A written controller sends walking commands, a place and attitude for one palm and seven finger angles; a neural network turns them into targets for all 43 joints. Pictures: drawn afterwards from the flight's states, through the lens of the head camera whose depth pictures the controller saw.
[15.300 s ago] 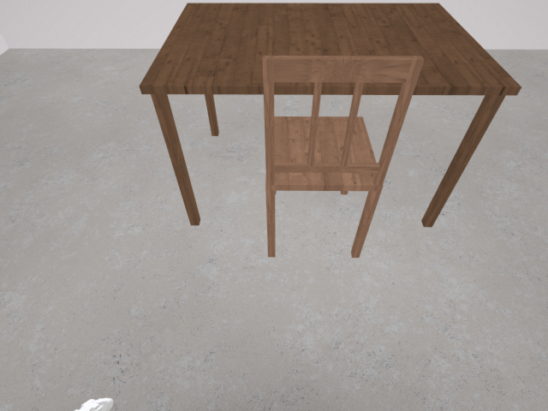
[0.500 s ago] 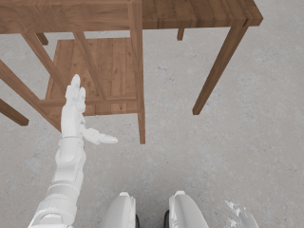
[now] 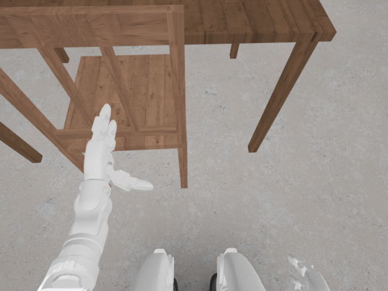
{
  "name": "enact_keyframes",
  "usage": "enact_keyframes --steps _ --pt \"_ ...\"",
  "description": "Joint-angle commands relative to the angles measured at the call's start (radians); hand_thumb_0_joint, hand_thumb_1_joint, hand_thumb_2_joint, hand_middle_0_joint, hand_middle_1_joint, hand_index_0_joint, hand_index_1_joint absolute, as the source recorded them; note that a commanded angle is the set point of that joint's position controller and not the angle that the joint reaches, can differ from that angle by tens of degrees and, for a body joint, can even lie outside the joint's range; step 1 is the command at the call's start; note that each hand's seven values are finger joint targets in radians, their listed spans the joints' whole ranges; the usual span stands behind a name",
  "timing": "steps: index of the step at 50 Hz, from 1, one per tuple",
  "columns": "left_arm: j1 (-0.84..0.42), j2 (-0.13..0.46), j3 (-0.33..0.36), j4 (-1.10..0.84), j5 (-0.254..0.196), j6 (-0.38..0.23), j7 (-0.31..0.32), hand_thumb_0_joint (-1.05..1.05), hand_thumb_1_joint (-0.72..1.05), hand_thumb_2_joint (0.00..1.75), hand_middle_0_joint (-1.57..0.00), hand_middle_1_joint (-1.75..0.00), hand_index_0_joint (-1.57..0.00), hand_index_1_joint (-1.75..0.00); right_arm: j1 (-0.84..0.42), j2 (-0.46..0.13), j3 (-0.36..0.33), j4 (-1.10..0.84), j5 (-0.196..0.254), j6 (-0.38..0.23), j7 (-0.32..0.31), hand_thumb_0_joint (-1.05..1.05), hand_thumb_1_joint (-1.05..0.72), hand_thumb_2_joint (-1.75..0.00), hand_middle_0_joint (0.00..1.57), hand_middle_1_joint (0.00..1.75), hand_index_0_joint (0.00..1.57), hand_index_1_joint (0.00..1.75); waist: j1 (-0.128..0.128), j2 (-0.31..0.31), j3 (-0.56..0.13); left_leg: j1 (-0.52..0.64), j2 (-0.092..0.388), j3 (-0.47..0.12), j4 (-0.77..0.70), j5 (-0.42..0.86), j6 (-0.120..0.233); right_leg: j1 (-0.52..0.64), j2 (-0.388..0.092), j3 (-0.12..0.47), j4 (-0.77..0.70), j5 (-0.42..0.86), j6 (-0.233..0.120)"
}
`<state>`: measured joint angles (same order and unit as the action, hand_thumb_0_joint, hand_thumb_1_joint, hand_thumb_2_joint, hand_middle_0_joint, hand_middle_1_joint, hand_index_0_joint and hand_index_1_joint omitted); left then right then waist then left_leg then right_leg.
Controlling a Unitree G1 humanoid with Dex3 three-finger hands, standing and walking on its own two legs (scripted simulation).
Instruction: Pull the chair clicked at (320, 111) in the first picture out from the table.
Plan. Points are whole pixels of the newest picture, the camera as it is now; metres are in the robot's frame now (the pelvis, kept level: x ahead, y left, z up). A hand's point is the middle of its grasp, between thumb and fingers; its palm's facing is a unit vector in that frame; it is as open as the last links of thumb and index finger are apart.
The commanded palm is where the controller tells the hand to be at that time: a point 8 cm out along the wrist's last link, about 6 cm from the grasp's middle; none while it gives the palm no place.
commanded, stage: aim the fingers beside a spindle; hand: left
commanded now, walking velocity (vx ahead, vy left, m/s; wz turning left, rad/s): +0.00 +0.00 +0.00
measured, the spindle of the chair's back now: (76, 97) +0.53 +0.28 +0.02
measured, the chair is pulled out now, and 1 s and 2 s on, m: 0.00 0.00 0.00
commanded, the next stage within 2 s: push the fingers through the gap in 0.78 s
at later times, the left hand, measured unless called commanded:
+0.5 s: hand (127, 153) +0.38 +0.14 +0.03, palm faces +0.06 -1.00 -0.03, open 16.9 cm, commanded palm +0.36 +0.19 +0.02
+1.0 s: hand (125, 156) +0.39 +0.15 +0.00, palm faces +0.06 -1.00 -0.02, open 16.9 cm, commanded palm +0.37 +0.20 +0.02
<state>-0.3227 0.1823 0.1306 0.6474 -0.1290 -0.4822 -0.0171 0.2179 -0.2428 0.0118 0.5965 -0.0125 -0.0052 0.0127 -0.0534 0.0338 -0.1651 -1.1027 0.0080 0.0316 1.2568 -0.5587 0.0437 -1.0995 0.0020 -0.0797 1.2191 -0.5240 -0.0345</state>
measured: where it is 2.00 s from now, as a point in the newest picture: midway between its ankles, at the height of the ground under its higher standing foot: outside the picture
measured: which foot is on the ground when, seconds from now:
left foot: down 0.00-1.00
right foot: down 0.00-1.00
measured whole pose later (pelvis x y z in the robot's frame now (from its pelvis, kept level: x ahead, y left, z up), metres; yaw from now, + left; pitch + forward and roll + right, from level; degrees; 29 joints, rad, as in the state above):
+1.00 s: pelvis +0.00 +0.01 +0.00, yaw +0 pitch +24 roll -2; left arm -0.35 0.20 0.15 0.67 -0.13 -0.48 -0.03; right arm 0.21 -0.24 0.01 0.60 -0.02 -0.03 0.00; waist -0.07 0.03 -0.16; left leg -1.13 0.01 0.02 1.28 -0.56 0.05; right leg -1.11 0.00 -0.09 1.22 -0.52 -0.03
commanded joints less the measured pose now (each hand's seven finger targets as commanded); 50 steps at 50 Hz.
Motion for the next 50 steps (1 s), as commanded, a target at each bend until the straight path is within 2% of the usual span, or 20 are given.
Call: enact_keyframes --steps 1,3,5,9,12,15,17,20,23,26,28,30,32,34,36,42,44,45,47,50 --pt "-0.291 0.122 0.037 -0.299 -0.014 -0.105 -0.009 0.0 -0.5 0.3 -0.06 -0.08 -0.06 -0.08 0.046 -0.139 -0.057 -0.112 -0.002 -0.05 -0.024 0.0 -0.9 -0.9 0.2 0.3 0.2 0.3 -0.018 0.006 -0.439 0.237 -0.012 -0.065 -0.135 0.299 -0.022 0.269 0.002 0.079 -0.149 0.282 0.005" --pt "-0.306 0.152 0.051 -0.392 -0.008 -0.142 0.004 0.0 -0.5 0.3 -0.06 -0.08 -0.06 -0.08 0.051 -0.135 -0.06 -0.109 -0.009 -0.059 -0.024 0.0 -0.9 -0.9 0.2 0.3 0.2 0.3 -0.005 0.059 -0.514 0.316 -0.008 -0.074 -0.131 0.376 -0.03 0.28 0.003 0.076 -0.13 0.332 0.002" --pt "-0.307 0.155 0.042 -0.406 0.002 -0.149 0.017 0.0 -0.5 0.3 -0.06 -0.08 -0.06 -0.08 0.053 -0.135 -0.061 -0.102 -0.012 -0.063 -0.025 0.0 -0.9 -0.9 0.2 0.3 0.2 0.3 -0.018 0.069 -0.515 0.344 -0.004 -0.083 -0.126 0.414 -0.032 0.255 0.005 0.068 -0.122 0.347 0.002" --pt "-0.218 0.081 -0.005 -0.223 0.017 -0.09 0.012 0.0 -0.5 0.3 -0.06 -0.08 -0.06 -0.08 0.05 -0.136 -0.055 -0.081 -0.007 -0.055 -0.019 0.0 -0.9 -0.9 0.2 0.3 0.2 0.3 -0.04 -0.009 -0.367 0.247 -0.004 -0.08 -0.141 0.311 -0.029 0.222 0.006 0.056 -0.147 0.273 0.007" --pt "-0.188 0.083 0.018 -0.098 0.008 -0.039 -0.005 0.0 -0.5 0.3 -0.06 -0.08 -0.06 -0.08 0.049 -0.145 -0.051 -0.091 0.001 -0.044 -0.02 0.0 -0.9 -0.9 0.2 0.3 0.2 0.3 -0.038 -0.079 -0.299 0.147 -0.013 -0.066 -0.144 0.23 -0.021 0.233 0.004 0.066 -0.166 0.225 0.009" --pt "-0.229 0.136 0.072 -0.157 -0.009 -0.05 -0.013 0.0 -0.5 0.3 -0.06 -0.08 -0.06 -0.08 0.043 -0.146 -0.052 -0.116 0.002 -0.046 -0.023 0.0 -0.9 -0.9 0.2 0.3 0.2 0.3 -0.008 -0.031 -0.369 0.151 -0.019 -0.06 -0.141 0.239 -0.022 0.267 0.002 0.077 -0.153 0.232 0.002" --pt "-0.274 0.153 0.079 -0.284 -0.017 -0.089 -0.01 0.0 -0.5 0.3 -0.06 -0.08 -0.06 -0.08 0.043 -0.138 -0.054 -0.124 -0.003 -0.052 -0.024 0.0 -0.9 -0.9 0.2 0.3 0.2 0.3 0.004 0.017 -0.479 0.23 -0.015 -0.061 -0.136 0.319 -0.024 0.3 0.002 0.083 -0.136 0.303 0.002" --pt "-0.304 0.14 0.034 -0.425 -0.01 -0.134 0.005 0.0 -0.5 0.3 -0.06 -0.08 -0.06 -0.08 0.052 -0.136 -0.06 -0.126 -0.009 -0.064 -0.021 0.0 -0.9 -0.9 0.2 0.3 0.2 0.3 -0.007 0.084 -0.555 0.369 -0.002 -0.084 -0.135 0.437 -0.036 0.266 0.007 0.064 -0.116 0.358 0.0" --pt "-0.268 0.08 -0.021 -0.334 0.003 -0.115 0.014 0.0 -0.5 0.3 -0.06 -0.08 -0.06 -0.08 0.059 -0.135 -0.058 -0.092 -0.008 -0.064 -0.019 0.0 -0.9 -0.9 0.2 0.3 0.2 0.3 -0.043 0.004 -0.439 0.32 0.004 -0.091 -0.139 0.381 -0.032 0.229 0.008 0.054 -0.139 0.31 0.008" --pt "-0.231 0.092 0.011 -0.137 0.019 -0.065 0.01 0.0 -0.5 0.3 -0.06 -0.08 -0.06 -0.08 0.059 -0.146 -0.052 -0.077 -0.002 -0.054 -0.021 0.0 -0.9 -0.9 0.2 0.3 0.2 0.3 -0.053 -0.068 -0.296 0.173 -0.006 -0.08 -0.144 0.235 -0.022 0.201 0.007 0.058 -0.16 0.212 0.009" --pt "-0.23 0.089 0.019 -0.08 0.018 -0.042 0.002 0.0 -0.5 0.3 -0.06 -0.08 -0.06 -0.08 0.055 -0.149 -0.051 -0.081 0.002 -0.048 -0.022 0.0 -0.9 -0.9 0.2 0.3 0.2 0.3 -0.046 -0.079 -0.277 0.136 -0.012 -0.073 -0.145 0.189 -0.021 0.195 0.005 0.063 -0.166 0.17 0.008" --pt "-0.249 0.109 0.048 -0.12 0.005 -0.048 -0.002 0.0 -0.5 0.3 -0.06 -0.08 -0.06 -0.08 0.055 -0.15 -0.053 -0.099 -0.001 -0.049 -0.022 0.0 -0.9 -0.9 0.2 0.3 0.2 0.3 -0.024 -0.039 -0.335 0.16 -0.015 -0.071 -0.146 0.221 -0.022 0.215 0.004 0.064 -0.155 0.194 0.002" --pt "-0.271 0.136 0.068 -0.236 -0.006 -0.078 0.0 0.0 -0.5 0.3 -0.06 -0.08 -0.06 -0.08 0.052 -0.142 -0.056 -0.116 -0.005 -0.051 -0.021 0.0 -0.9 -0.9 0.2 0.3 0.2 0.3 0.001 0.028 -0.455 0.243 -0.014 -0.068 -0.142 0.312 -0.028 0.255 0.003 0.069 -0.137 0.274 -0.001" --pt "-0.314 0.151 0.064 -0.377 -0.011 -0.116 0.009 0.0 -0.5 0.3 -0.06 -0.08 -0.06 -0.08 0.055 -0.136 -0.059 -0.122 -0.01 -0.058 -0.02 0.0 -0.9 -0.9 0.2 0.3 0.2 0.3 0.005 0.066 -0.561 0.338 -0.006 -0.075 -0.134 0.409 -0.035 0.282 0.004 0.07 -0.121 0.348 0.001" --pt "-0.269 0.155 0.058 -0.42 -0.006 -0.13 0.021 0.0 -0.5 0.3 -0.06 -0.08 -0.06 -0.08 0.062 -0.134 -0.06 -0.12 -0.012 -0.06 -0.016 0.0 -0.9 -0.9 0.2 0.3 0.2 0.3 0.005 0.087 -0.579 0.394 0.0 -0.087 -0.138 0.469 -0.044 0.27 0.008 0.06 -0.116 0.372 0.002" --pt "-0.152 0.092 0.027 -0.145 0.011 -0.054 0.004 0.0 -0.5 0.3 -0.06 -0.08 -0.06 -0.08 0.06 -0.143 -0.051 -0.089 -0.001 -0.043 -0.016 0.0 -0.9 -0.9 0.2 0.3 0.2 0.3 -0.035 -0.071 -0.296 0.17 -0.006 -0.074 -0.152 0.268 -0.026 0.231 0.01 0.055 -0.156 0.254 0.008" --pt "-0.188 0.087 0.028 -0.11 -0.002 -0.039 -0.014 0.0 -0.5 0.3 -0.06 -0.08 -0.06 -0.08 0.052 -0.149 -0.05 -0.091 0.004 -0.042 -0.019 0.0 -0.9 -0.9 0.2 0.3 0.2 0.3 -0.042 -0.089 -0.269 0.131 -0.011 -0.069 -0.149 0.196 -0.022 0.215 0.007 0.063 -0.174 0.185 0.009" --pt "-0.236 0.106 0.037 -0.132 -0.005 -0.046 -0.018 0.0 -0.5 0.3 -0.06 -0.08 -0.06 -0.08 0.047 -0.151 -0.05 -0.099 0.005 -0.045 -0.024 0.0 -0.9 -0.9 0.2 0.3 0.2 0.3 -0.04 -0.061 -0.277 0.144 -0.012 -0.07 -0.149 0.195 -0.02 0.205 0.007 0.066 -0.173 0.178 0.005" --pt "-0.366 0.131 0.043 -0.236 -0.01 -0.077 -0.019 0.0 -0.5 0.3 -0.06 -0.08 -0.06 -0.08 0.051 -0.148 -0.054 -0.097 -0.001 -0.053 -0.03 0.0 -0.9 -0.9 0.2 0.3 0.2 0.3 -0.037 0.029 -0.387 0.224 -0.011 -0.075 -0.141 0.243 -0.024 0.202 0.003 0.069 -0.156 0.204 0.003" --pt "-0.489 0.131 0.018 -0.336 -0.006 -0.131 -0.005 0.0 -0.5 0.3 -0.06 -0.08 -0.06 -0.08 0.067 -0.148 -0.057 -0.082 -0.012 -0.072 -0.035 0.0 -0.9 -0.9 0.2 0.3 0.2 0.3 -0.054 0.103 -0.495 0.368 0.003 -0.111 -0.126 0.373 -0.042 0.145 0.008 0.048 -0.114 0.26 -0.001"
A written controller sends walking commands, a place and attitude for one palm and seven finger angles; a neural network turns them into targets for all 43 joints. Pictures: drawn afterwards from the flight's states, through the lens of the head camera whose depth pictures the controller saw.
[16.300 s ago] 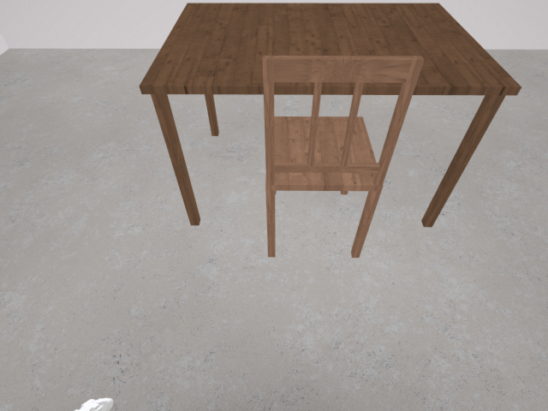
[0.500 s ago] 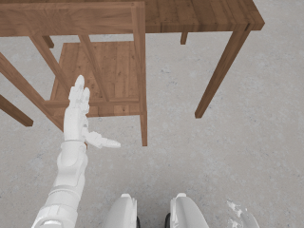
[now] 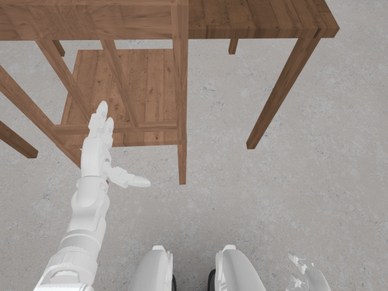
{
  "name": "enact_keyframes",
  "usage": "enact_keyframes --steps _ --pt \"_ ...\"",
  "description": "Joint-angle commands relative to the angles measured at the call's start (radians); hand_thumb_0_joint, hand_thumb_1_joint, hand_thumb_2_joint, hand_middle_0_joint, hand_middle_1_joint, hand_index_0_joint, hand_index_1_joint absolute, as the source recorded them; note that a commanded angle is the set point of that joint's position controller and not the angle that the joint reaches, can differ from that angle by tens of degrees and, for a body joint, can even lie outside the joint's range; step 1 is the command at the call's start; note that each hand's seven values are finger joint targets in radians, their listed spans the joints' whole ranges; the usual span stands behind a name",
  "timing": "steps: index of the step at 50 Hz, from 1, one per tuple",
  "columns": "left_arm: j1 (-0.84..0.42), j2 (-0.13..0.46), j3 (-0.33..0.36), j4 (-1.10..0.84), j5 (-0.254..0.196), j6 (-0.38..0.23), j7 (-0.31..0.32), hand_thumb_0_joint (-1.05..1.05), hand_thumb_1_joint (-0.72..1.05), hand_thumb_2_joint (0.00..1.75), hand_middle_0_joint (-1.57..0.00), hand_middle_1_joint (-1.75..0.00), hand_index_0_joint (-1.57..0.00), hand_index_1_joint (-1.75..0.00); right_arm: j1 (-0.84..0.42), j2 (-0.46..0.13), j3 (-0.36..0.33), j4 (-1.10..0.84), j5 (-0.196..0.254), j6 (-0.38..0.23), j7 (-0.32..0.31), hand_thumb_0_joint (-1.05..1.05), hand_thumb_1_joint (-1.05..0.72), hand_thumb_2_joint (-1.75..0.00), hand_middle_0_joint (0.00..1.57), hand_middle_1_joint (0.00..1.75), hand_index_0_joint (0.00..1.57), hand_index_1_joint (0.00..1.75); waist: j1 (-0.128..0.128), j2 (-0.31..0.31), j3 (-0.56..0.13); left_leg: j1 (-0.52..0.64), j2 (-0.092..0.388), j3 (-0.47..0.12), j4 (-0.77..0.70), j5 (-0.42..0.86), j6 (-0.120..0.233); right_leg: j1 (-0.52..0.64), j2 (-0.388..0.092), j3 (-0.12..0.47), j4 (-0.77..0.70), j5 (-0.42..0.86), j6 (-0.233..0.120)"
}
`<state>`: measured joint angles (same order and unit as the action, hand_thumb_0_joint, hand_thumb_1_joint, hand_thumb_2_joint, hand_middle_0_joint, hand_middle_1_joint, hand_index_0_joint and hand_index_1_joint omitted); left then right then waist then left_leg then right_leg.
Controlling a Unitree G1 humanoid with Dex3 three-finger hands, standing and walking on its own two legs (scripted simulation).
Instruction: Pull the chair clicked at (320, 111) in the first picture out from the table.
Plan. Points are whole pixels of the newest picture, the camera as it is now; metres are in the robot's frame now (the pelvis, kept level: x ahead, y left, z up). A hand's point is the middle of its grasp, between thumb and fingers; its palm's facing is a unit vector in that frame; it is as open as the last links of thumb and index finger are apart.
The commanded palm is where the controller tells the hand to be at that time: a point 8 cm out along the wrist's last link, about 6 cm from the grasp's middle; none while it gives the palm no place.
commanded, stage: push the fingers through the gap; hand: left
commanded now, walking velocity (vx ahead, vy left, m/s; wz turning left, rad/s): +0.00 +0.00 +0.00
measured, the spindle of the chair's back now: (75, 91) +0.53 +0.28 +0.02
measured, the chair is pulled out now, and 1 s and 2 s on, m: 0.00 0.00 0.00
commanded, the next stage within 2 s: hook a spindle and tug to test in 1.48 s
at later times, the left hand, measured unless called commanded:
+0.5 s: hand (129, 125) +0.44 +0.14 +0.02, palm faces +0.08 -1.00 -0.03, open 16.9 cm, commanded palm +0.42 +0.19 +0.02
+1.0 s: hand (133, 108) +0.48 +0.14 +0.03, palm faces +0.09 -1.00 -0.03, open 16.9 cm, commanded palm +0.46 +0.18 +0.02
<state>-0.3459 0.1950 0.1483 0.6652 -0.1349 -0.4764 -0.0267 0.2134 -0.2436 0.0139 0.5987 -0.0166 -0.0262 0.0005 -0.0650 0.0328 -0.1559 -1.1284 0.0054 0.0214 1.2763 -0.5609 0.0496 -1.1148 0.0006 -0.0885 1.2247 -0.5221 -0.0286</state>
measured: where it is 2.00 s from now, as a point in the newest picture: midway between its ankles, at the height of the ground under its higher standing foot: outside the picture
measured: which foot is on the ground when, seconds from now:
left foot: down 0.00-1.00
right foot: down 0.00-1.00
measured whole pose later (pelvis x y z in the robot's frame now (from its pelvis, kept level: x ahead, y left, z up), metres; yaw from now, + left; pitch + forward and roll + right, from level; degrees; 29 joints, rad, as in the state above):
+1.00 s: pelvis +0.00 +0.00 -0.01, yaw -1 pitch +27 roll -3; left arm -0.74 0.29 0.31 1.01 -0.06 -0.56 0.01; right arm 0.28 -0.24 0.01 0.65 -0.05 0.03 0.03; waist -0.14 0.05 -0.15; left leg -1.21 0.02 0.03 1.30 -0.56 0.05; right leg -1.20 0.02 -0.08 1.24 -0.51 -0.03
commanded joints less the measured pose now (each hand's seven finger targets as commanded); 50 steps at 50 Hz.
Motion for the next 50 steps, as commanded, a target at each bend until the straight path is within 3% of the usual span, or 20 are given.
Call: enact_keyframes --steps 1,3,5,8,13,16,18,22,26,29,31,33,34,37,39,40,43,46,48,50 --pt "-0.448 0.132 0.02 -0.342 0.004 -0.146 0.013 0.0 -0.5 0.3 -0.06 -0.08 -0.06 -0.08 0.078 -0.149 -0.063 -0.071 -0.011 -0.053 -0.022 0.0 -0.9 -0.9 0.2 0.3 0.2 0.3 -0.035 0.102 -0.528 0.424 0.008 -0.108 -0.143 0.406 -0.056 0.15 0.012 0.053 -0.116 0.267 -0.006" --pt "-0.42 0.125 0.017 -0.278 0.014 -0.145 0.023 0.0 -0.5 0.3 -0.06 -0.08 -0.06 -0.08 0.081 -0.147 -0.061 -0.058 -0.014 -0.053 -0.017 0.0 -0.9 -0.9 0.2 0.3 0.2 0.3 -0.041 0.072 -0.514 0.397 0.009 -0.105 -0.135 0.415 -0.055 0.156 0.012 0.051 -0.112 0.281 -0.004" --pt "-0.408 0.143 0.045 -0.151 0.029 -0.116 0.031 0.0 -0.5 0.3 -0.06 -0.08 -0.06 -0.08 0.089 -0.153 -0.058 -0.045 -0.013 -0.044 -0.015 0.0 -0.9 -0.9 0.2 0.3 0.2 0.3 -0.051 0.028 -0.452 0.318 0.004 -0.1 -0.135 0.369 -0.047 0.156 0.014 0.05 -0.115 0.262 -0.002" --pt "-0.38 0.143 0.072 -0.032 0.036 -0.059 0.031 0.0 -0.5 0.3 -0.06 -0.08 -0.06 -0.08 0.094 -0.154 -0.055 -0.056 -0.008 -0.022 -0.01 0.0 -0.9 -0.9 0.2 0.3 0.2 0.3 -0.045 -0.02 -0.407 0.233 -0.003 -0.078 -0.147 0.311 -0.038 0.194 0.013 0.056 -0.132 0.25 0.002" --pt "-0.411 0.165 0.102 -0.138 0.012 -0.059 0.029 0.0 -0.5 0.3 -0.06 -0.08 -0.06 -0.08 0.11 -0.148 -0.058 -0.09 -0.007 -0.008 -0.003 0.0 -0.9 -0.9 0.2 0.3 0.2 0.3 -0.02 0.025 -0.547 0.317 -0.001 -0.069 -0.15 0.427 -0.043 0.272 0.017 0.067 -0.13 0.357 0.0" --pt "-0.464 0.181 0.1 -0.18 0.016 -0.101 0.033 0.0 -0.5 0.3 -0.06 -0.08 -0.06 -0.08 0.122 -0.145 -0.056 -0.075 -0.011 -0.011 -0.002 0.0 -0.9 -0.9 0.2 0.3 0.2 0.3 -0.037 0.021 -0.544 0.316 0.003 -0.072 -0.14 0.446 -0.04 0.274 0.02 0.072 -0.126 0.381 0.004" --pt "-0.504 0.161 0.077 -0.14 0.029 -0.118 0.035 0.0 -0.5 0.3 -0.06 -0.08 -0.06 -0.08 0.129 -0.142 -0.056 -0.054 -0.013 -0.012 -0.001 0.0 -0.9 -0.9 0.2 0.3 0.2 0.3 -0.061 0.011 -0.482 0.293 0.006 -0.074 -0.139 0.41 -0.038 0.241 0.021 0.068 -0.13 0.35 0.005" --pt "-0.533 0.169 0.092 -0.037 0.045 -0.121 0.036 0.0 -0.5 0.3 -0.06 -0.08 -0.06 -0.08 0.147 -0.15 -0.059 -0.028 -0.017 -0.008 0.001 0.0 -0.9 -0.9 0.2 0.3 0.2 0.3 -0.071 0.033 -0.434 0.282 0.005 -0.075 -0.141 0.359 -0.04 0.182 0.023 0.065 -0.137 0.286 0.003" --pt "-0.527 0.198 0.123 0.014 0.042 -0.108 0.021 0.0 -0.5 0.3 -0.06 -0.08 -0.06 -0.08 0.156 -0.155 -0.058 -0.035 -0.017 0.001 0.003 0.0 -0.9 -0.9 0.2 0.3 0.2 0.3 -0.057 0.046 -0.461 0.287 0.003 -0.072 -0.148 0.384 -0.043 0.201 0.023 0.063 -0.134 0.307 -0.002" --pt "-0.593 0.18 0.107 -0.012 0.035 -0.114 0.016 0.0 -0.5 0.3 -0.06 -0.08 -0.06 -0.08 0.162 -0.152 -0.059 -0.036 -0.019 0.004 0.006 0.0 -0.9 -0.9 0.2 0.3 0.2 0.3 -0.065 0.064 -0.499 0.317 0.005 -0.073 -0.145 0.405 -0.043 0.206 0.023 0.064 -0.136 0.319 0.0" --pt "-0.595 0.216 0.139 -0.013 0.035 -0.124 0.021 0.0 -0.5 0.3 -0.06 -0.08 -0.06 -0.08 0.168 -0.157 -0.061 -0.038 -0.021 0.006 0.006 0.0 -0.9 -0.9 0.2 0.3 0.2 0.3 -0.058 0.054 -0.516 0.328 0.008 -0.083 -0.147 0.429 -0.046 0.208 0.025 0.061 -0.127 0.328 0.0" --pt "-0.638 0.19 0.114 -0.029 0.039 -0.135 0.025 0.0 -0.5 0.3 -0.06 -0.08 -0.06 -0.08 0.172 -0.152 -0.063 -0.031 -0.022 0.006 0.008 0.0 -0.9 -0.9 0.2 0.3 0.2 0.3 -0.073 0.06 -0.539 0.347 0.01 -0.085 -0.139 0.436 -0.046 0.196 0.026 0.061 -0.127 0.332 0.003" --pt "-0.632 0.209 0.13 -0.005 0.043 -0.137 0.03 0.0 -0.5 0.3 -0.06 -0.08 -0.06 -0.08 0.175 -0.155 -0.062 -0.027 -0.023 0.008 0.009 0.0 -0.9 -0.9 0.2 0.3 0.2 0.3 -0.068 0.059 -0.518 0.337 0.01 -0.084 -0.142 0.434 -0.047 0.196 0.027 0.062 -0.129 0.329 0.001" --pt "-0.658 0.205 0.129 0.052 0.059 -0.134 0.041 0.0 -0.5 0.3 -0.06 -0.08 -0.06 -0.08 0.183 -0.156 -0.061 -0.017 -0.026 0.017 0.011 0.0 -0.9 -0.9 0.2 0.3 0.2 0.3 -0.086 0.036 -0.483 0.303 0.009 -0.082 -0.137 0.402 -0.041 0.176 0.026 0.061 -0.129 0.312 0.005" --pt "-0.652 0.245 0.167 0.141 0.066 -0.123 0.043 0.0 -0.5 0.3 -0.06 -0.08 -0.06 -0.08 0.186 -0.158 -0.055 -0.016 -0.027 0.024 0.011 0.0 -0.9 -0.9 0.2 0.3 0.2 0.3 -0.085 -0.005 -0.427 0.217 0.002 -0.068 -0.136 0.329 -0.031 0.199 0.026 0.073 -0.143 0.277 0.007" --pt "-0.687 0.272 0.181 0.151 0.073 -0.126 0.044 0.0 -0.5 0.3 -0.06 -0.08 -0.06 -0.08 0.189 -0.161 -0.052 -0.016 -0.029 0.027 0.008 0.0 -0.9 -0.9 0.2 0.3 0.2 0.3 -0.089 0.003 -0.417 0.198 0.0 -0.069 -0.137 0.311 -0.029 0.196 0.026 0.075 -0.14 0.265 0.006" --pt "-0.741 0.275 0.181 0.116 0.08 -0.146 0.039 0.0 -0.5 0.3 -0.06 -0.08 -0.06 -0.08 0.193 -0.159 -0.053 -0.027 -0.034 0.031 0.011 0.0 -0.9 -0.9 0.2 0.3 0.2 0.3 -0.079 0.065 -0.506 0.268 0.002 -0.075 -0.135 0.354 -0.036 0.19 0.024 0.073 -0.127 0.282 0.001" --pt "-0.791 0.261 0.163 0.1 0.074 -0.163 0.03 0.0 -0.5 0.3 -0.06 -0.08 -0.06 -0.08 0.201 -0.16 -0.055 -0.02 -0.037 0.033 0.014 0.0 -0.9 -0.9 0.2 0.3 0.2 0.3 -0.093 0.095 -0.551 0.335 0.009 -0.089 -0.125 0.419 -0.042 0.162 0.028 0.066 -0.119 0.311 0.001" --pt "-0.823 0.247 0.149 0.115 0.073 -0.164 0.027 0.0 -0.5 0.3 -0.06 -0.08 -0.06 -0.08 0.204 -0.159 -0.057 -0.011 -0.038 0.037 0.015 0.0 -0.9 -0.9 0.2 0.3 0.2 0.3 -0.108 0.103 -0.543 0.338 0.012 -0.09 -0.12 0.414 -0.042 0.145 0.029 0.065 -0.125 0.303 0.004" --pt "-0.826 0.258 0.155 0.186 0.08 -0.15 0.024 0.0 -0.5 0.3 -0.06 -0.08 -0.06 -0.08 0.219 -0.166 -0.055 -0.002 -0.037 0.043 0.015 0.0 -0.9 -0.9 0.2 0.3 0.2 0.3 -0.121 0.057 -0.508 0.299 0.011 -0.093 -0.121 0.384 -0.036 0.144 0.03 0.064 -0.129 0.287 0.004"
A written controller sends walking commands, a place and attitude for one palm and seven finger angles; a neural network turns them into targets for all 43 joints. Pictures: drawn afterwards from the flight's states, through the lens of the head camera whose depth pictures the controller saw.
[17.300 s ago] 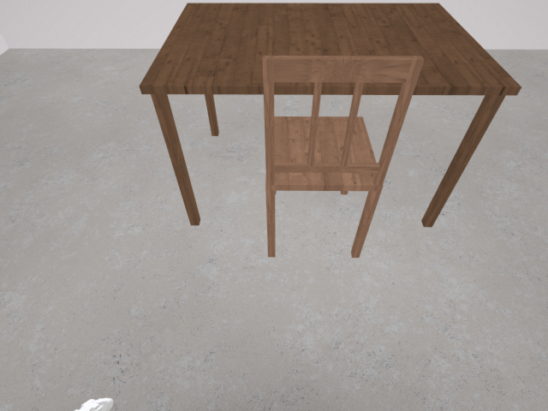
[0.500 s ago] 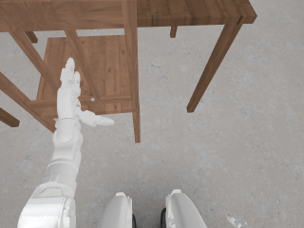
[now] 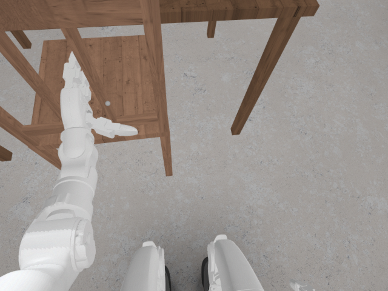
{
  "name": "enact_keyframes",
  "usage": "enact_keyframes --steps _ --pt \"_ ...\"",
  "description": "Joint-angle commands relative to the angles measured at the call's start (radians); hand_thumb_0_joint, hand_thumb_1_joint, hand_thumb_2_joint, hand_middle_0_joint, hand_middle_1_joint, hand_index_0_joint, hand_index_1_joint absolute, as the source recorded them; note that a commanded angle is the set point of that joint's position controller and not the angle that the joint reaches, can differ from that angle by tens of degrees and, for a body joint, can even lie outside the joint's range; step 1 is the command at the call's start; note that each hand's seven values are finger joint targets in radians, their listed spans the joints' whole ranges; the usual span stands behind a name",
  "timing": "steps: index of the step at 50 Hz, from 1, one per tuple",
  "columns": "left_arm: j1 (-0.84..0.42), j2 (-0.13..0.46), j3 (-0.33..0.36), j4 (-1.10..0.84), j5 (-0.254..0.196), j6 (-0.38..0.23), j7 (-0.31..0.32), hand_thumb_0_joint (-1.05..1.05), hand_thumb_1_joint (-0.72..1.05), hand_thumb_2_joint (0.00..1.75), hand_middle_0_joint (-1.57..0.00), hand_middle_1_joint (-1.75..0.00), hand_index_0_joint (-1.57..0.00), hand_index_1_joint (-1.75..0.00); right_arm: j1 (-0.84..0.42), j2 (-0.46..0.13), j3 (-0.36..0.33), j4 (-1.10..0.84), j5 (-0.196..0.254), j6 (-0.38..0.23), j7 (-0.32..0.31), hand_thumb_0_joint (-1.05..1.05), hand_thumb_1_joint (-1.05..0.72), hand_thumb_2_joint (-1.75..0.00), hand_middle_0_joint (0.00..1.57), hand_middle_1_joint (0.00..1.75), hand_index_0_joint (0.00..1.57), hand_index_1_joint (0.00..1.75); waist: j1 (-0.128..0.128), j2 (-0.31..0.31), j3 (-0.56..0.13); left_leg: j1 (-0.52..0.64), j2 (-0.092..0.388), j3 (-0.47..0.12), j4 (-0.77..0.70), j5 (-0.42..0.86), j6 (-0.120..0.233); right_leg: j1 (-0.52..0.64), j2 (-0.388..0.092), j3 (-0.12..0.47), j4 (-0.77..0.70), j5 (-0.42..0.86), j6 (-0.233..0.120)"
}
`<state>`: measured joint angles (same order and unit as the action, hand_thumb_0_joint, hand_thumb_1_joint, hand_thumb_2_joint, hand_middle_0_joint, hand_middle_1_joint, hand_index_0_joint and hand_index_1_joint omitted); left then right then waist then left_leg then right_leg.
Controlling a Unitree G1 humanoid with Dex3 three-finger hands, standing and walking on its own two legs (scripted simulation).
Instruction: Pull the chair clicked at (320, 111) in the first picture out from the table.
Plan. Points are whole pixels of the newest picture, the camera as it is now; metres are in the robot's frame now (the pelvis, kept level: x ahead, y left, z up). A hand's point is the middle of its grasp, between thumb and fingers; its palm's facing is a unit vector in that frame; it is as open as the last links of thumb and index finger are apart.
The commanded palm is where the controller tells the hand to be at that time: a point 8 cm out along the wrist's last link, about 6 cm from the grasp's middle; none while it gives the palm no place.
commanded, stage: push the fingers through the gap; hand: left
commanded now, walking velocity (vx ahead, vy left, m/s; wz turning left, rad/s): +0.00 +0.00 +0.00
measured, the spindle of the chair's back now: (41, 88) +0.53 +0.29 +0.03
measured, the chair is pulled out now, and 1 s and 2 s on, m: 0.00 0.00 0.01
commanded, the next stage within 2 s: hook a spindle and tug to test in 0.48 s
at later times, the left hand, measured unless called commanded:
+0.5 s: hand (110, 97) +0.50 +0.15 +0.03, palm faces +0.12 -0.99 -0.03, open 16.9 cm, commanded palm +0.47 +0.19 +0.03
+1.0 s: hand (107, 99) +0.50 +0.16 +0.02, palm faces +0.11 -0.99 -0.01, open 14.7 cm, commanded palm +0.47 +0.19 +0.03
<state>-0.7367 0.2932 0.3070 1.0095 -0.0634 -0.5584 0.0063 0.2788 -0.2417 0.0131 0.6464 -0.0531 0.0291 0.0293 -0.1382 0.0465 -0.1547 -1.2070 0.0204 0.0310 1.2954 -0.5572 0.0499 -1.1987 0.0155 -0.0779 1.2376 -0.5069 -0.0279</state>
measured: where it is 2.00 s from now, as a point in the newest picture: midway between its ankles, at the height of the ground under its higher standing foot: outside the picture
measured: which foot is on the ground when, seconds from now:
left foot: down 0.00-1.00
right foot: down 0.00-1.00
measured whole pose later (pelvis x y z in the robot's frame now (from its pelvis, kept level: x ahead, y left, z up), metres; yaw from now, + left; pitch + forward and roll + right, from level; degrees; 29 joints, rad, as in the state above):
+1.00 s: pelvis +0.01 +0.01 +0.00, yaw -1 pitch +28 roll -4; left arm -0.78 0.31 0.32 1.07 -0.05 -0.56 0.00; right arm 0.28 -0.24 0.02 0.63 -0.06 0.09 0.04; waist -0.16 0.04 -0.16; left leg -1.21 0.02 0.03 1.29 -0.57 0.06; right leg -1.20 0.02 -0.08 1.22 -0.51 -0.02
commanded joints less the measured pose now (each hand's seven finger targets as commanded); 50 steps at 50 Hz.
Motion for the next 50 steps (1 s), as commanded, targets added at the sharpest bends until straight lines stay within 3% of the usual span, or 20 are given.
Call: enact_keyframes --steps 1,3,4,8,10,11,12,13,15,18,24,26,29,30,32,35,38,41,44,50 --pt "-0.431 0.183 0.018 -0.129 0.012 -0.06 -0.006 0.0 -0.5 0.3 -0.06 -0.08 -0.06 -0.08 0.155 -0.171 -0.054 -0.043 -0.001 -0.008 -0.015 0.0 -0.9 -0.9 0.2 0.3 0.2 0.3 -0.046 0.041 -0.491 0.361 -0.004 -0.099 -0.139 0.366 -0.035 0.221 0.015 0.052 -0.144 0.263 0.005" --pt "-0.473 0.186 0.019 -0.085 0.02 -0.046 -0.003 0.0 -0.5 0.3 -0.06 -0.08 -0.06 -0.08 0.162 -0.172 -0.05 -0.042 -0.002 -0.001 -0.016 0.0 -0.9 -0.9 0.2 0.3 0.2 0.3 -0.058 0.033 -0.465 0.312 -0.008 -0.092 -0.134 0.325 -0.028 0.218 0.013 0.058 -0.151 0.238 0.007" --pt "-0.482 0.229 0.05 -0.08 0.022 -0.045 0.0 0.0 -0.5 0.3 -0.06 -0.08 -0.06 -0.08 0.165 -0.175 -0.047 -0.044 -0.004 0.002 -0.017 0.0 -0.9 -0.9 0.2 0.3 0.2 0.3 -0.05 0.021 -0.466 0.288 -0.01 -0.092 -0.134 0.313 -0.026 0.237 0.014 0.062 -0.15 0.232 0.006" --pt "-0.496 0.225 0.049 -0.136 0.026 -0.069 0.007 0.0 -0.5 0.3 -0.06 -0.08 -0.06 -0.08 0.165 -0.169 -0.046 -0.065 -0.009 0.008 -0.01 0.0 -0.9 -0.9 0.2 0.3 0.2 0.3 -0.034 0.087 -0.558 0.354 -0.009 -0.094 -0.133 0.375 -0.032 0.246 0.014 0.061 -0.135 0.274 0.002" --pt "-0.46 0.243 0.068 -0.135 0.023 -0.078 0.007 0.0 -0.5 0.3 -0.06 -0.08 -0.06 -0.08 0.173 -0.171 -0.047 -0.07 -0.009 0.013 -0.007 0.0 -0.9 -0.9 0.2 0.3 0.2 0.3 -0.028 0.065 -0.585 0.366 -0.007 -0.095 -0.13 0.407 -0.033 0.268 0.018 0.062 -0.13 0.304 0.002" --pt "-0.454 0.229 0.057 -0.122 0.025 -0.075 0.005 0.0 -0.5 0.3 -0.06 -0.08 -0.06 -0.08 0.171 -0.169 -0.046 -0.067 -0.009 0.016 -0.004 0.0 -0.9 -0.9 0.2 0.3 0.2 0.3 -0.033 0.08 -0.57 0.357 -0.008 -0.089 -0.126 0.402 -0.031 0.264 0.018 0.064 -0.135 0.306 0.004" --pt "-0.47 0.251 0.068 -0.132 0.029 -0.076 0.006 0.0 -0.5 0.3 -0.06 -0.08 -0.06 -0.08 0.177 -0.17 -0.046 -0.063 -0.01 0.021 -0.005 0.0 -0.9 -0.9 0.2 0.3 0.2 0.3 -0.035 0.059 -0.564 0.344 -0.005 -0.091 -0.125 0.406 -0.03 0.274 0.017 0.065 -0.133 0.316 0.005" --pt "-0.435 0.224 0.053 -0.103 0.032 -0.065 0.002 0.0 -0.5 0.3 -0.06 -0.08 -0.06 -0.08 0.178 -0.165 -0.046 -0.068 -0.008 0.024 -0.002 0.0 -0.9 -0.9 0.2 0.3 0.2 0.3 -0.034 0.055 -0.543 0.321 -0.009 -0.082 -0.126 0.388 -0.026 0.287 0.019 0.069 -0.142 0.313 0.006" --pt "-0.438 0.234 0.059 -0.105 0.032 -0.059 0.001 0.0 -0.5 0.3 -0.06 -0.08 -0.06 -0.08 0.186 -0.168 -0.047 -0.068 -0.006 0.029 -0.003 0.0 -0.9 -0.9 0.2 0.3 0.2 0.3 -0.04 0.03 -0.534 0.307 -0.009 -0.081 -0.129 0.375 -0.023 0.296 0.019 0.072 -0.145 0.314 0.007" --pt "-0.445 0.221 0.05 -0.156 0.024 -0.06 0.0 0.0 -0.5 0.3 -0.06 -0.08 -0.06 -0.08 0.181 -0.166 -0.05 -0.072 -0.005 0.033 -0.003 0.0 -0.9 -0.9 0.2 0.3 0.2 0.3 -0.033 0.08 -0.563 0.349 -0.007 -0.08 -0.134 0.4 -0.028 0.294 0.017 0.07 -0.148 0.327 0.006" --pt "-0.429 0.225 0.053 -0.159 0.019 -0.069 0.006 0.0 -0.5 0.3 -0.06 -0.08 -0.06 -0.08 0.182 -0.167 -0.051 -0.059 -0.005 0.035 -0.004 0.0 -0.9 -0.9 0.2 0.3 0.2 0.3 -0.042 0.053 -0.529 0.35 -0.004 -0.08 -0.135 0.412 -0.027 0.294 0.021 0.069 -0.155 0.339 0.008" --pt "-0.449 0.208 0.036 -0.155 0.024 -0.071 0.003 0.0 -0.5 0.3 -0.06 -0.08 -0.06 -0.08 0.185 -0.168 -0.051 -0.056 -0.007 0.035 -0.004 0.0 -0.9 -0.9 0.2 0.3 0.2 0.3 -0.05 0.073 -0.522 0.375 -0.001 -0.09 -0.137 0.422 -0.032 0.258 0.02 0.06 -0.147 0.33 0.006" --pt "-0.414 0.222 0.05 -0.127 0.025 -0.067 -0.001 0.0 -0.5 0.3 -0.06 -0.08 -0.06 -0.08 0.182 -0.169 -0.05 -0.059 -0.006 0.039 -0.004 0.0 -0.9 -0.9 0.2 0.3 0.2 0.3 -0.04 0.058 -0.504 0.352 -0.005 -0.084 -0.141 0.407 -0.031 0.278 0.02 0.062 -0.153 0.326 0.005" --pt "-0.432 0.203 0.033 -0.128 0.021 -0.068 -0.003 0.0 -0.5 0.3 -0.08 -0.13 -0.08 -0.13 0.181 -0.168 -0.049 -0.061 -0.007 0.038 -0.004 0.0 -0.9 -0.9 0.2 0.3 0.2 0.3 -0.049 0.076 -0.497 0.361 -0.005 -0.086 -0.14 0.41 -0.031 0.257 0.021 0.06 -0.151 0.324 0.004" --pt "-0.429 0.224 0.051 -0.129 0.021 -0.071 -0.006 0.0 -0.5 0.3 -0.11 -0.24 -0.11 -0.24 0.178 -0.169 -0.049 -0.061 -0.007 0.04 -0.004 0.0 -0.9 -0.9 0.2 0.3 0.2 0.3 -0.039 0.075 -0.518 0.361 -0.004 -0.087 -0.135 0.425 -0.033 0.267 0.02 0.06 -0.144 0.334 0.003" --pt "-0.435 0.188 0.023 -0.152 0.012 -0.076 -0.013 0.0 -0.5 0.3 -0.17 -0.41 -0.17 -0.41 0.174 -0.166 -0.049 -0.067 -0.008 0.039 -0.002 0.0 -0.9 -0.9 0.2 0.3 0.2 0.3 -0.047 0.087 -0.543 0.392 -0.003 -0.091 -0.133 0.451 -0.034 0.262 0.021 0.058 -0.14 0.352 0.004" --pt "-0.419 0.197 0.032 -0.17 0.009 -0.079 -0.016 0.0 -0.5 0.3 -0.22 -0.57 -0.22 -0.57 0.169 -0.165 -0.051 -0.067 -0.007 0.042 -0.001 0.0 -0.9 -0.9 0.2 0.3 0.2 0.3 -0.037 0.085 -0.553 0.398 -0.003 -0.089 -0.131 0.465 -0.036 0.275 0.021 0.058 -0.142 0.361 0.004" --pt "-0.388 0.192 0.032 -0.162 0.009 -0.074 -0.017 0.0 -0.5 0.3 -0.27 -0.74 -0.27 -0.74 0.165 -0.165 -0.052 -0.071 -0.003 0.044 -0.001 0.0 -0.9 -0.9 0.2 0.3 0.2 0.3 -0.034 0.077 -0.537 0.399 -0.002 -0.09 -0.136 0.46 -0.037 0.267 0.022 0.053 -0.142 0.353 0.003" --pt "-0.441 0.189 0.022 -0.154 0.014 -0.068 -0.01 0.0 -0.5 0.3 -0.32 -0.9 -0.32 -0.9 0.164 -0.166 -0.05 -0.061 -0.004 0.047 -0.003 0.0 -0.9 -0.9 0.2 0.3 0.2 0.3 -0.045 0.081 -0.498 0.382 -0.001 -0.098 -0.14 0.42 -0.038 0.238 0.021 0.049 -0.145 0.309 0.003" --pt "-0.471 0.172 0.012 -0.175 0.01 -0.083 -0.002 0.0 -0.16 0.44 -0.43 -1.23 -0.43 -1.23 0.165 -0.166 -0.052 -0.06 -0.009 0.039 -0.003 0.0 -0.9 -0.9 0.2 0.3 0.2 0.3 -0.052 0.102 -0.535 0.434 0.002 -0.111 -0.137 0.448 -0.044 0.204 0.023 0.042 -0.135 0.303 0.001"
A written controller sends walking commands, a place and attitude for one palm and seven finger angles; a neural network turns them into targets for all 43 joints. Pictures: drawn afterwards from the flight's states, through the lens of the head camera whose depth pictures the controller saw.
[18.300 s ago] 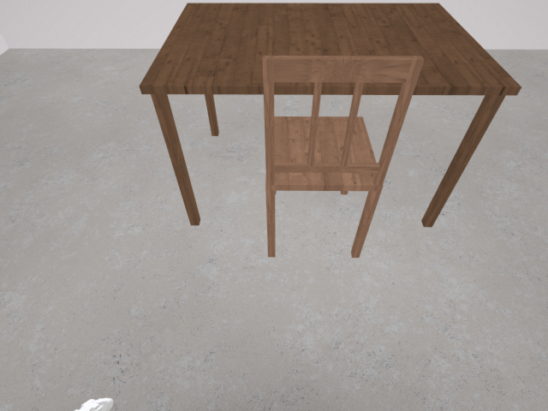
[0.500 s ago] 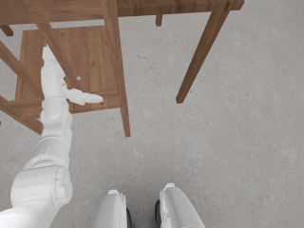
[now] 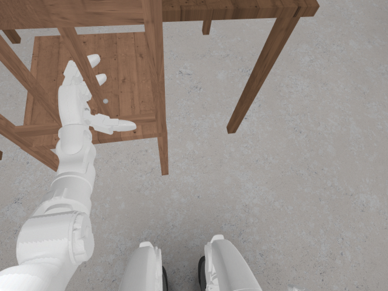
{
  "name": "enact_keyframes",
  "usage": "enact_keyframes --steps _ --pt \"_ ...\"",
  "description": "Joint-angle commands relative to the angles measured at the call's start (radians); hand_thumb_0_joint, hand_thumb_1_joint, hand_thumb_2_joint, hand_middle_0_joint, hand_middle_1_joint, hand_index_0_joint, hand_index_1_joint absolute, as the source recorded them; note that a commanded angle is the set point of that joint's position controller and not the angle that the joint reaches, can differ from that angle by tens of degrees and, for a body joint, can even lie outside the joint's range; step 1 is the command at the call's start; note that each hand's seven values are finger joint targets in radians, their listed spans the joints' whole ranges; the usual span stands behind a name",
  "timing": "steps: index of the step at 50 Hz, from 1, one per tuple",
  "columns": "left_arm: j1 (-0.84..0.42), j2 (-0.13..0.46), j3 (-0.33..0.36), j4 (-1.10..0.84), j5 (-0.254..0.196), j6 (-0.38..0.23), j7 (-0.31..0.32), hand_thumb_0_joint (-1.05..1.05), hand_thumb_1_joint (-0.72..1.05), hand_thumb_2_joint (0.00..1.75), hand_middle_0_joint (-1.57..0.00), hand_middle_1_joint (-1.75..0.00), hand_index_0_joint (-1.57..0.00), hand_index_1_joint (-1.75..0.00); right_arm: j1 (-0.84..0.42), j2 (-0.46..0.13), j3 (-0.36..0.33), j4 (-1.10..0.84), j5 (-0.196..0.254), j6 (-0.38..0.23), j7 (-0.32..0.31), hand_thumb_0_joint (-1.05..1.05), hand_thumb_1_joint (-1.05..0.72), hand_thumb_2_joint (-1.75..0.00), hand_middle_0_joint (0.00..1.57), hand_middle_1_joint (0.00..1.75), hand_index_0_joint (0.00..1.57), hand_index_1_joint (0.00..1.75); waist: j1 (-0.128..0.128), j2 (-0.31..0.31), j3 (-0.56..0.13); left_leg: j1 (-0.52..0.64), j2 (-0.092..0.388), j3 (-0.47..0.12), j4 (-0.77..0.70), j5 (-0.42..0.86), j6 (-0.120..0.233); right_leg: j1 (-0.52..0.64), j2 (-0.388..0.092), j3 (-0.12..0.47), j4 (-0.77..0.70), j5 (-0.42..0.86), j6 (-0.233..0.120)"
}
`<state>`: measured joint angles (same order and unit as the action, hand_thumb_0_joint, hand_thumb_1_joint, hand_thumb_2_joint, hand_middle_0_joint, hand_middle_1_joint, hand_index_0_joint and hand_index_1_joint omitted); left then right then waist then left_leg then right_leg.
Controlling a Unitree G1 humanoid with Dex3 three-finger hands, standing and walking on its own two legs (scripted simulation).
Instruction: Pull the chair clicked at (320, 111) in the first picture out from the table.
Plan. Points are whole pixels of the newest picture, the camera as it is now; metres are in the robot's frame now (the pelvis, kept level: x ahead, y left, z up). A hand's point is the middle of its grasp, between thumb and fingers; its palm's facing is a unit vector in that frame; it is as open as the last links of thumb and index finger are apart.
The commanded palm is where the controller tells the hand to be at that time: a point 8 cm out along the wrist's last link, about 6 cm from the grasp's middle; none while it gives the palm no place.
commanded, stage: hook a spindle and tug to test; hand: left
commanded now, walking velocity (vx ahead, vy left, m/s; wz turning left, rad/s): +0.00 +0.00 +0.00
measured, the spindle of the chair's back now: (35, 88) +0.52 +0.29 +0.03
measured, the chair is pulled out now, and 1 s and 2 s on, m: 0.00 0.01 0.03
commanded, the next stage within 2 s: step backward, pulling the chair out in 1.08 s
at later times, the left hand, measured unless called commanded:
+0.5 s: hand (105, 97) +0.50 +0.15 +0.02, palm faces +0.13 -0.99 -0.01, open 5.2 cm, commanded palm +0.46 +0.18 +0.02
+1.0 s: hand (106, 102) +0.48 +0.15 +0.02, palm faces +0.11 -0.99 +0.00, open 5.2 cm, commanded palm +0.44 +0.18 +0.02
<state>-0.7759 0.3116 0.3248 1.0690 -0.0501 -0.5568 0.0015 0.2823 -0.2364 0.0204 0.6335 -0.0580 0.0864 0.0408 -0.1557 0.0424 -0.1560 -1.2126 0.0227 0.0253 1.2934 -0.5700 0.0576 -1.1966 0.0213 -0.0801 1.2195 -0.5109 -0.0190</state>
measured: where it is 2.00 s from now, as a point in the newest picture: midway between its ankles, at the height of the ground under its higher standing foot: outside the picture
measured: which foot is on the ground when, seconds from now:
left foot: down 0.00-1.00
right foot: down 0.00-1.00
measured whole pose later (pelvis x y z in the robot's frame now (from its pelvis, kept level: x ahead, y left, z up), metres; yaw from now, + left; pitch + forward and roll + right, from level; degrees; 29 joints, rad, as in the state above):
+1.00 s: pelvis +0.03 +0.00 +0.02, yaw -1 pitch +28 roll -3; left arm -0.55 0.25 0.25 0.80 -0.11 -0.50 0.03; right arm 0.29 -0.22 0.00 0.60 -0.04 0.09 0.07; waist -0.12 0.04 -0.17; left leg -1.11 0.03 0.04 1.21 -0.59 0.06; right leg -1.11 0.03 -0.05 1.14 -0.53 -0.01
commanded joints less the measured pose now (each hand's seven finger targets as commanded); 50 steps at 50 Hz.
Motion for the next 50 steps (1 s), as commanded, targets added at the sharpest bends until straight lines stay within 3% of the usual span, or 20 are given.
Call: enact_keyframes --steps 1,4,6,7,8,14,17,19,21,27,29,31,33,36,38,39,42,46,50 --pt "-0.419 0.163 -0.001 -0.241 -0.001 -0.087 0.003 0.0 -0.11 0.47 -0.45 -1.29 -0.45 -1.29 0.161 -0.174 -0.06 -0.045 -0.004 -0.017 -0.015 0.0 -0.9 -0.9 0.2 0.3 0.2 0.3 -0.026 0.111 -0.555 0.457 0.002 -0.112 -0.135 0.482 -0.058 0.202 0.017 0.043 -0.113 0.314 -0.009" --pt "-0.387 0.141 -0.014 -0.205 0.003 -0.074 0.003 0.0 0.06 0.54 -0.5 -1.45 -0.5 -1.45 0.163 -0.172 -0.06 -0.043 -0.004 -0.013 -0.011 0.0 -0.9 -0.9 0.2 0.3 0.2 0.3 -0.028 0.087 -0.533 0.449 0.005 -0.112 -0.139 0.476 -0.059 0.196 0.018 0.037 -0.119 0.305 -0.008" --pt "-0.392 0.164 0.001 -0.189 0.009 -0.064 0.01 0.0 0.17 0.59 -0.5 -1.45 -0.5 -1.45 0.169 -0.177 -0.057 -0.044 -0.003 -0.009 -0.012 0.0 -0.9 -0.9 0.2 0.3 0.2 0.3 -0.028 0.082 -0.51 0.423 0.003 -0.109 -0.143 0.462 -0.056 0.198 0.017 0.039 -0.117 0.302 -0.008" --pt "-0.408 0.131 -0.025 -0.213 0.007 -0.064 0.01 0.0 0.23 0.61 -0.5 -1.45 -0.5 -1.45 0.165 -0.169 -0.057 -0.049 -0.004 -0.01 -0.009 0.0 -0.9 -0.9 0.2 0.3 0.2 0.3 -0.031 0.095 -0.523 0.427 0.0 -0.104 -0.142 0.459 -0.052 0.207 0.016 0.041 -0.121 0.305 -0.007" --pt "-0.399 0.143 -0.015 -0.217 0.01 -0.065 0.01 0.0 0.28 0.64 -0.5 -1.45 -0.5 -1.45 0.168 -0.171 -0.059 -0.049 -0.003 -0.01 -0.008 0.0 -0.9 -0.9 0.2 0.3 0.2 0.3 -0.023 0.1 -0.538 0.438 0.002 -0.107 -0.142 0.465 -0.055 0.206 0.017 0.04 -0.119 0.305 -0.01" --pt "-0.396 0.122 -0.025 -0.197 0.0 -0.062 0.01 0.0 0.62 0.78 -0.5 -1.45 -0.5 -1.45 0.171 -0.172 -0.06 -0.043 -0.003 -0.008 -0.008 0.0 -0.9 -0.9 0.2 0.3 0.2 0.3 -0.035 0.068 -0.513 0.422 0.001 -0.106 -0.143 0.45 -0.052 0.21 0.019 0.04 -0.13 0.3 -0.007" --pt "-0.411 0.147 -0.015 -0.198 0.008 -0.068 0.009 0.0 0.79 0.85 -0.5 -1.45 -0.5 -1.45 0.176 -0.173 -0.058 -0.041 -0.004 -0.006 -0.008 0.0 -0.9 -0.9 0.2 0.3 0.2 0.3 -0.031 0.09 -0.511 0.432 0.003 -0.11 -0.146 0.46 -0.056 0.197 0.019 0.037 -0.122 0.298 -0.01" --pt "-0.417 0.132 -0.028 -0.208 0.013 -0.071 0.008 0.0 0.9 0.9 -0.5 -1.45 -0.5 -1.45 0.177 -0.169 -0.059 -0.042 -0.006 -0.005 -0.007 0.0 -0.9 -0.9 0.2 0.3 0.2 0.3 -0.033 0.095 -0.525 0.432 0.001 -0.105 -0.14 0.462 -0.052 0.206 0.019 0.041 -0.124 0.307 -0.009" --pt "-0.412 0.153 -0.01 -0.193 0.014 -0.069 0.01 0.0 0.9 0.9 -0.5 -1.45 -0.5 -1.45 0.181 -0.175 -0.059 -0.04 -0.006 -0.004 -0.008 0.0 -0.9 -0.9 0.2 0.3 0.2 0.3 -0.033 0.101 -0.519 0.436 0.002 -0.107 -0.14 0.469 -0.055 0.193 0.019 0.04 -0.122 0.306 -0.01" --pt "-0.335 0.124 -0.021 -0.214 -0.002 -0.056 0.0 0.0 0.9 0.9 -0.5 -1.45 -0.5 -1.45 0.174 -0.168 -0.061 -0.053 -0.002 0.002 -0.005 0.0 -0.9 -0.9 0.2 0.3 0.2 0.3 -0.018 0.08 -0.536 0.434 0.001 -0.097 -0.144 0.487 -0.051 0.239 0.02 0.041 -0.126 0.341 -0.009" --pt "-0.287 0.148 -0.002 -0.242 -0.006 -0.054 -0.003 0.0 0.9 0.9 -0.5 -1.45 -0.5 -1.45 0.171 -0.17 -0.06 -0.062 0.0 0.004 -0.003 0.0 -0.9 -0.9 0.2 0.3 0.2 0.3 0.001 0.081 -0.544 0.43 -0.001 -0.09 -0.15 0.503 -0.052 0.272 0.021 0.046 -0.129 0.363 -0.011" --pt "-0.249 0.106 -0.037 -0.286 -0.007 -0.053 -0.005 0.0 0.9 0.9 -0.5 -1.45 -0.5 -1.45 0.165 -0.163 -0.063 -0.075 0.004 0.004 -0.001 0.0 -0.9 -0.9 0.2 0.3 0.2 0.3 0.004 0.105 -0.566 0.473 0.004 -0.092 -0.155 0.551 -0.057 0.266 0.02 0.042 -0.126 0.385 -0.012" --pt "-0.219 0.07 -0.059 -0.302 -0.018 -0.045 -0.004 0.0 0.9 0.9 -0.5 -1.45 -0.5 -1.45 0.16 -0.16 -0.064 -0.074 0.007 0.003 0.002 0.0 -0.9 -0.9 0.2 0.3 0.2 0.3 0.003 0.086 -0.537 0.48 0.008 -0.094 -0.162 0.558 -0.06 0.263 0.022 0.037 -0.136 0.384 -0.011" --pt "-0.139 0.062 -0.064 -0.356 -0.025 -0.042 0.001 0.0 0.9 0.9 -0.5 -1.45 -0.5 -1.45 0.156 -0.158 -0.067 -0.085 0.01 -0.002 0.007 0.0 -0.9 -0.9 0.2 0.3 0.2 0.3 0.019 0.097 -0.554 0.498 0.008 -0.087 -0.168 0.601 -0.061 0.292 0.023 0.04 -0.139 0.423 -0.011" --pt "-0.108 0.046 -0.078 -0.364 -0.027 -0.035 0.003 0.0 0.9 0.9 -0.5 -1.45 -0.5 -1.45 0.156 -0.155 -0.068 -0.085 0.011 -0.005 0.009 0.0 -0.9 -0.9 0.2 0.3 0.2 0.3 0.016 0.062 -0.53 0.478 0.009 -0.083 -0.17 0.599 -0.057 0.311 0.024 0.04 -0.142 0.438 -0.01" --pt "-0.083 0.061 -0.064 -0.375 -0.028 -0.035 0.006 0.0 0.9 0.9 -0.5 -1.45 -0.5 -1.45 0.158 -0.156 -0.069 -0.087 0.013 -0.006 0.01 0.0 -0.9 -0.9 0.2 0.3 0.2 0.3 0.026 0.052 -0.53 0.468 0.008 -0.082 -0.174 0.599 -0.056 0.329 0.024 0.041 -0.143 0.445 -0.01" --pt "-0.045 0.035 -0.087 -0.412 -0.031 -0.036 0.007 0.0 0.9 0.9 -0.5 -1.45 -0.5 -1.45 0.155 -0.152 -0.073 -0.085 0.013 -0.011 0.011 0.0 -0.9 -0.9 0.2 0.3 0.2 0.3 0.024 0.056 -0.524 0.49 0.013 -0.081 -0.171 0.652 -0.059 0.325 0.021 0.04 -0.139 0.48 -0.008" --pt "0.038 0.023 -0.094 -0.451 -0.041 -0.025 0.004 0.0 0.9 0.9 -0.5 -1.45 -0.5 -1.45 0.158 -0.15 -0.076 -0.095 0.016 -0.015 0.014 0.0 -0.9 -0.9 0.2 0.3 0.2 0.3 0.04 0.075 -0.521 0.501 0.013 -0.075 -0.174 0.716 -0.062 0.347 0.019 0.041 -0.138 0.528 -0.009" --pt "0.101 0.005 -0.113 -0.487 -0.05 -0.012 -0.008 0.0 0.9 0.9 -0.5 -1.45 -0.5 -1.45 0.154 -0.148 -0.079 -0.1 0.02 -0.022 0.013 0.0 -0.9 -0.9 0.2 0.3 0.2 0.3 0.044 0.043 -0.518 0.49 0.013 -0.07 -0.174 0.737 -0.059 0.379 0.015 0.043 -0.136 0.572 -0.009"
